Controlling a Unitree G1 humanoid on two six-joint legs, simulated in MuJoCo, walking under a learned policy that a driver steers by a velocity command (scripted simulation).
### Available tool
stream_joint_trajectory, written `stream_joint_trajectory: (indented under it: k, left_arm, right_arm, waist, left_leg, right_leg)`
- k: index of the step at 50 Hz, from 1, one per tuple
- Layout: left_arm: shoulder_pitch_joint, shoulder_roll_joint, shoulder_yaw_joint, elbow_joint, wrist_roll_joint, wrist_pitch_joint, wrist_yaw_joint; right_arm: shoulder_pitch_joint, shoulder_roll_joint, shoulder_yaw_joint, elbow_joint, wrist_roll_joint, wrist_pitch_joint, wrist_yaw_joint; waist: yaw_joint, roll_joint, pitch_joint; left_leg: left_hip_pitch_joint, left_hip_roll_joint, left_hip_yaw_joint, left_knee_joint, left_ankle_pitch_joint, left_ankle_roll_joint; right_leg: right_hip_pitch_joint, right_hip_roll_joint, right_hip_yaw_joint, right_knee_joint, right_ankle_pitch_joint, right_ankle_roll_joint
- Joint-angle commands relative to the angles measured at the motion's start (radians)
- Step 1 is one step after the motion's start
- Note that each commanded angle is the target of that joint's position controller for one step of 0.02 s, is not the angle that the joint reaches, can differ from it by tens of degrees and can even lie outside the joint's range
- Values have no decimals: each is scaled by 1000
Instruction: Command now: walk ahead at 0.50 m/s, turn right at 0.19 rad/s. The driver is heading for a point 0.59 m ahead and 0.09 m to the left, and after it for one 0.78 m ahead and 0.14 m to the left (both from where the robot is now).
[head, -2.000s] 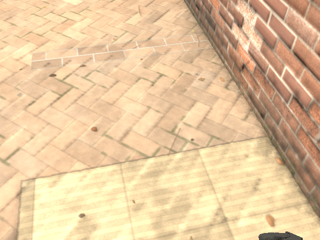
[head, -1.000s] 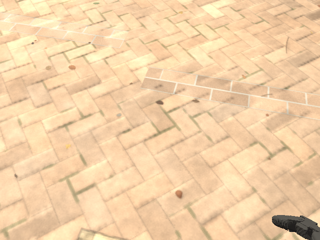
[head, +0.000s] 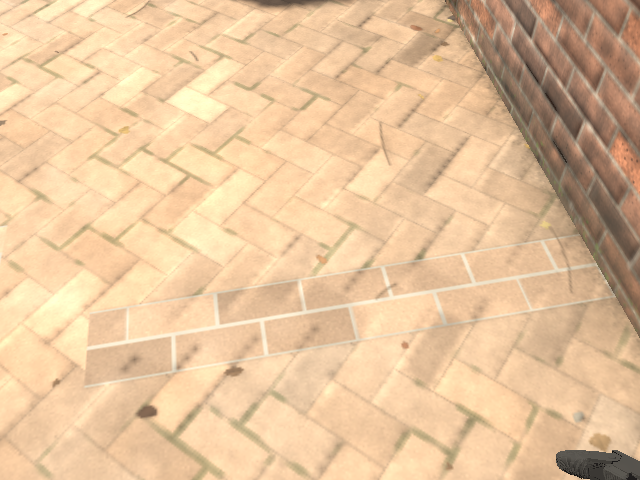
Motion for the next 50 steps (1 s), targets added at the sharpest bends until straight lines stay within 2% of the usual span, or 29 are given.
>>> stream_joint_trajectory:
  k: [1,3,4,5,6,7,8,9,10,12,15,18,22,25,28,30,31,32,33,34,35,36,37,38,39,41,44,48,50]
  left_arm:
    - [45,167,44,-31,-3,-6,4]
    - [36,175,48,-29,0,1,8]
    - [19,169,46,-34,1,5,9]
    - [9,139,35,-44,6,4,8]
    - [58,85,14,-68,30,-3,10]
    - [171,45,1,-60,2,-20,6]
    - [98,137,18,-55,-10,-26,4]
    - [-19,162,24,-83,-13,-28,1]
    - [-79,144,20,-98,-1,-26,4]
    - [-72,116,24,-102,11,-21,5]
    - [-51,86,20,-90,14,-9,8]
    - [-142,64,10,-110,20,-11,9]
    - [-266,44,0,-131,12,-21,-4]
    - [-352,47,-2,-159,3,-28,-20]
    - [-393,57,1,-184,-1,-38,-38]
    - [-338,83,13,-179,4,-47,-42]
    - [-234,108,29,-151,10,-50,-37]
    - [-68,164,53,-110,20,-52,-26]
    - [127,251,73,-86,32,-46,-10]
    - [124,266,70,-76,35,-41,-16]
    - [99,171,50,-85,22,-36,-12]
    - [39,134,37,-84,15,-35,-7]
    - [-22,112,27,-83,21,-37,-9]
    - [-66,88,21,-79,25,-42,-13]
    - [-91,79,20,-74,32,-49,-13]
    - [-109,79,25,-55,31,-63,-13]
    - [-95,106,36,-22,37,-68,-2]
    - [-77,133,43,3,33,-57,12]
    - [-41,153,49,20,27,-49,16]
  right_arm:
    - [-112,-97,-25,-101,6,-24,15]
    - [-62,-112,-33,-97,5,-29,19]
    - [20,-128,-45,-75,0,-31,17]
    - [155,-167,-62,-46,-11,-34,13]
    - [322,-243,-79,-32,-22,-34,8]
    - [376,-262,-86,6,-13,-24,19]
    - [358,-176,-65,-6,10,-18,16]
    - [290,-141,-53,-16,7,-10,9]
    - [237,-132,-44,-23,-6,-4,8]
    - [190,-102,-32,-23,-18,-7,12]
    - [195,-110,-33,0,-5,-17,11]
    - [225,-141,-42,29,0,-9,0]
    - [280,-158,-44,66,12,2,-5]
    - [330,-168,-46,95,17,13,-5]
    - [349,-180,-51,116,20,30,-9]
    - [336,-193,-56,121,23,39,-15]
    - [312,-197,-56,117,27,43,-17]
    - [299,-170,-45,106,20,41,-19]
    - [293,-96,-18,71,-15,34,-19]
    - [430,-37,-2,68,15,14,-12]
    - [357,-149,-29,85,37,8,-11]
    - [269,-173,-40,58,41,8,-10]
    - [229,-154,-39,54,33,13,-14]
    - [217,-143,-44,50,22,22,-15]
    - [245,-125,-45,56,25,35,-14]
    - [262,-89,-42,59,30,55,-15]
    - [207,-78,-44,34,22,67,-17]
    - [104,-58,-35,3,20,59,5]
    - [26,-44,-26,-27,17,58,19]
  waist:
    - [14,-126,-8]
    - [-20,-147,-13]
    - [-68,-143,-49]
    - [-128,-115,-149]
    - [-164,42,-316]
    - [-127,325,-396]
    - [-162,179,-300]
    - [-168,82,-171]
    - [-144,9,-95]
    - [-88,29,-44]
    - [-64,50,-42]
    - [-83,21,-25]
    - [-131,26,-3]
    - [-165,27,25]
    - [-164,39,41]
    - [-117,53,13]
    - [-54,50,-45]
    - [19,30,-162]
    - [81,-128,-333]
    - [7,-372,-440]
    - [47,-231,-331]
    - [36,-182,-196]
    - [2,-110,-129]
    - [-28,-115,-74]
    - [-59,-141,-58]
    - [-84,-137,-34]
    - [-84,-103,0]
    - [-51,-92,28]
    - [-18,-79,52]
  left_leg:
    - [80,-33,20,-76,-32,36]
    - [143,-50,36,-110,-110,69]
    - [258,-77,65,-148,-109,94]
    - [469,-33,27,-122,-58,137]
    - [795,165,-214,-89,-14,232]
    - [1014,315,-655,-248,-281,369]
    - [972,295,-674,-303,-498,333]
    - [840,262,-532,-319,-490,291]
    - [702,223,-431,-339,-384,277]
    - [549,159,-315,-387,-226,264]
    - [504,131,-211,-430,-82,274]
    - [520,121,-135,-453,22,267]
    - [541,92,-56,-451,23,235]
    - [595,119,-64,-429,-3,235]
    - [677,160,-87,-379,46,226]
    - [685,160,-103,-301,186,208]
    - [658,127,-80,-197,321,189]
    - [544,73,-44,-8,304,156]
    - [311,-20,10,333,-86,111]
    - [-11,-135,-46,592,-652,72]
    - [-111,-76,-101,682,-610,65]
    - [-140,-36,-72,675,-510,65]
    - [-97,4,-55,640,-431,59]
    - [-65,27,-54,598,-379,53]
    - [-10,46,-60,582,-342,49]
    - [14,52,-57,563,-306,38]
    - [-54,53,-73,485,-198,20]
    - [-40,42,-22,255,-13,28]
    - [-40,36,17,165,12,40]
  right_leg:
    - [9,-291,172,-37,282,-145]
    - [50,-306,189,19,377,-122]
    - [49,-272,165,103,517,-102]
    - [-11,-213,116,280,573,-71]
    - [-226,-117,42,606,288,-20]
    - [-545,-3,18,875,-275,36]
    - [-668,-65,68,972,-261,37]
    - [-705,-112,30,970,-160,34]
    - [-676,-152,-3,927,-86,35]
    - [-588,-201,-9,830,-9,41]
    - [-567,-213,-36,739,35,63]
    - [-602,-224,-49,573,173,84]
    - [-549,-197,-75,344,342,85]
    - [-539,-176,-89,251,350,77]
    - [-540,-158,-96,188,262,45]
    - [-418,-128,-106,141,198,18]
    - [-257,-100,-130,98,214,-4]
    - [14,-147,-90,129,262,-43]
    - [331,-380,157,169,326,-104]
    - [544,-548,570,45,124,-242]
    - [460,-509,524,-6,-8,-205]
    - [323,-476,367,-30,9,-164]
    - [186,-433,272,-66,71,-142]
    - [87,-397,194,-105,123,-132]
    - [19,-378,132,-142,154,-124]
    - [-44,-368,44,-190,237,-126]
    - [-39,-365,-67,-210,357,-125]
    - [-5,-336,-196,-218,383,-94]
    - [36,-355,-226,-216,379,-90]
